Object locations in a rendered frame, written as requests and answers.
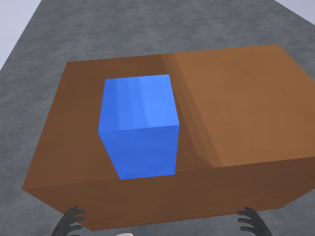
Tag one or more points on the pedestal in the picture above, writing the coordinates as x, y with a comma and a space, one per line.
246, 139

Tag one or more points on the right robot hand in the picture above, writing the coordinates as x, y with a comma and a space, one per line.
259, 227

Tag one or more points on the left robot hand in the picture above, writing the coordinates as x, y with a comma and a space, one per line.
63, 227

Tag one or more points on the carton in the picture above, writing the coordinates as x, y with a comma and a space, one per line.
139, 126

